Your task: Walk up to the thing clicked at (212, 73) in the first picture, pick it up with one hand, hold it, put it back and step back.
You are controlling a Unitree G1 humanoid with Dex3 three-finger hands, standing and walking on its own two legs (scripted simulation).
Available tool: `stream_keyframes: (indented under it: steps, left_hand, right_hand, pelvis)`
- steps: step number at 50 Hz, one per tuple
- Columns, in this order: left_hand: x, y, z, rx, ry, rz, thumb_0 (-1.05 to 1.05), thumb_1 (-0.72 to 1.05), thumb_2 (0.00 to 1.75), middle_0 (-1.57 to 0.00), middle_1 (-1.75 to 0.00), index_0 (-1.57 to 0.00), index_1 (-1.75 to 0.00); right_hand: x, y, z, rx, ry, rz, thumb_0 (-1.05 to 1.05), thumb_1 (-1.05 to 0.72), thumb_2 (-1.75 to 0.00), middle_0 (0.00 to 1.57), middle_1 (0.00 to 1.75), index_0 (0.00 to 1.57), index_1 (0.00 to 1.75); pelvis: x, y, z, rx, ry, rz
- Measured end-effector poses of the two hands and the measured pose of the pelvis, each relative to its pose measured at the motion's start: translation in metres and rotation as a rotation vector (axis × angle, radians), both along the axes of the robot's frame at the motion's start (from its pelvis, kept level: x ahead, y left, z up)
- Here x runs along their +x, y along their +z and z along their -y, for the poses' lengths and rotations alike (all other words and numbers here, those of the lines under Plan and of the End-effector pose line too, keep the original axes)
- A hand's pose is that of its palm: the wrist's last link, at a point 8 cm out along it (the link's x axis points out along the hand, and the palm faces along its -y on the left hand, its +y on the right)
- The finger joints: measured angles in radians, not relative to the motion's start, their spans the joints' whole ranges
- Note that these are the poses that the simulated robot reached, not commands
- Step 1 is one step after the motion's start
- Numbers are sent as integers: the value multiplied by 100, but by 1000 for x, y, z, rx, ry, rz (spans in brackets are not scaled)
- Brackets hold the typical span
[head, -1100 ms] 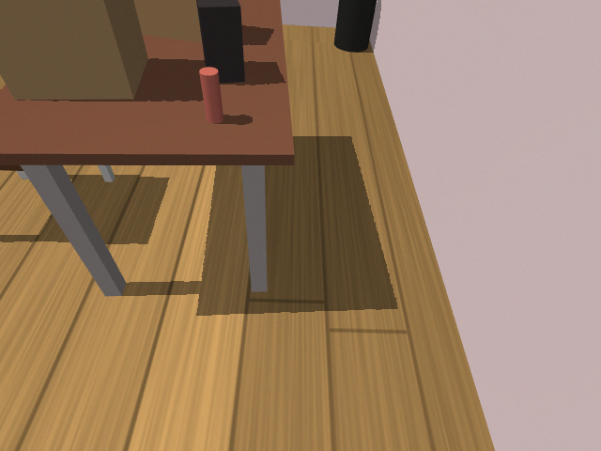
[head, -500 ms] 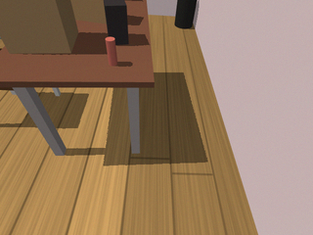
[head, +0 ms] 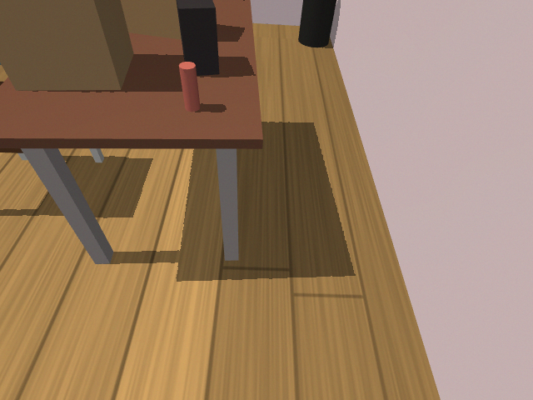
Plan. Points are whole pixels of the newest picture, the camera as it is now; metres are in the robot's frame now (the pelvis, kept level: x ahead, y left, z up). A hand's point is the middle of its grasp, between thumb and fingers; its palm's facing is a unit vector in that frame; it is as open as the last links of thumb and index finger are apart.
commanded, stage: stand
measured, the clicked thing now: (190, 87) +0.88 +0.18 +0.01
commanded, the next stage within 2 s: walk up in 0.02 s
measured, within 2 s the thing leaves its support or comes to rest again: neither
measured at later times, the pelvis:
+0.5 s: pelvis +0.06 +0.14 -0.03, yaw +9 degrees
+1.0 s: pelvis +0.16 +0.24 -0.03, yaw +13 degrees
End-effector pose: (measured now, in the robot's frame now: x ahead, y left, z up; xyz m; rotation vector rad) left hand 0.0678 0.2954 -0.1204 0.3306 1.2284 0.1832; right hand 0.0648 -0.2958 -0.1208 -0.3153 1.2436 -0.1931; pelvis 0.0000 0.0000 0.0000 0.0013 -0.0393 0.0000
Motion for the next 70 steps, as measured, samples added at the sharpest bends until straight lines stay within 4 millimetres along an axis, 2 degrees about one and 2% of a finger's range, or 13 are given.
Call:
stream_keyframes:
  steps: [5,11,17,20,22,27,33,39,45,50,56,61,70]
  left_hand:
    - [-6,4,-14,34,40,60,1,90,90,-21,-30,-21,-30]
    - [-33,17,-69,132,103,42,1,90,90,-21,-30,-21,-30]
    - [-46,11,-140,190,139,7,1,90,90,-21,-30,-21,-30]
    - [-41,-5,-178,202,141,-19,1,90,90,-21,-30,-21,-30]
    - [-32,-10,-192,195,149,-32,1,90,90,-21,-30,-21,-30]
    - [6,0,-203,142,126,21,1,90,90,-21,-30,-20,-30]
    - [38,12,-208,129,101,53,1,90,90,-21,-30,-21,-30]
    - [53,13,-220,175,132,84,1,90,90,-21,-30,-21,-30]
    - [60,21,-239,163,180,90,1,90,90,-21,-30,-21,-30]
    - [71,5,-270,123,188,78,1,90,90,-21,-30,-21,-30]
    - [95,-20,-293,60,227,41,1,90,90,-21,-30,-21,-30]
    - [121,-27,-295,27,214,65,1,90,90,-21,-30,-20,-30]
    - [142,-28,-281,12,161,83,1,90,90,-21,-30,-20,-30]
  right_hand:
    - [6,-2,4,-5,43,-23,1,-90,-90,20,30,20,30]
    - [23,-1,-3,-18,80,-37,1,-91,-90,20,30,20,30]
    - [57,-5,-47,-27,128,-29,1,-91,-90,20,30,19,30]
    - [77,-11,-79,-36,135,12,1,-91,-90,20,30,20,30]
    - [83,-11,-101,-22,132,42,1,-91,-90,20,30,20,30]
    - [90,-4,-145,14,138,29,1,-91,-90,20,30,20,30]
    - [111,-7,-170,40,161,27,1,-90,-90,20,30,20,30]
    - [156,-30,-186,40,185,24,1,-90,-90,20,30,20,30]
    - [205,-27,-217,31,250,35,1,-91,-90,20,30,20,30]
    - [234,-20,-244,-10,285,71,1,-91,-90,20,30,20,30]
    - [251,-6,-275,-53,291,118,1,-91,-90,20,30,20,30]
    - [261,4,-281,-78,292,137,1,-90,-90,20,30,20,30]
    - [263,-5,-261,-91,227,146,1,-90,-90,20,30,20,30]
  pelvis:
    - [0,-5,-7,-18,27,-4]
    - [11,-10,-36,-40,78,5]
    - [29,-24,-82,-48,121,11]
    - [40,-38,-111,-15,127,16]
    - [46,-39,-126,-18,137,16]
    - [67,-24,-149,-13,154,3]
    - [98,-19,-171,-1,172,2]
    - [128,-32,-186,-12,187,10]
    - [145,-25,-212,-13,212,1]
    - [157,-32,-240,1,221,-11]
    - [167,-31,-261,-11,223,-8]
    - [172,-29,-263,-25,209,-9]
    - [171,-34,-257,-11,204,4]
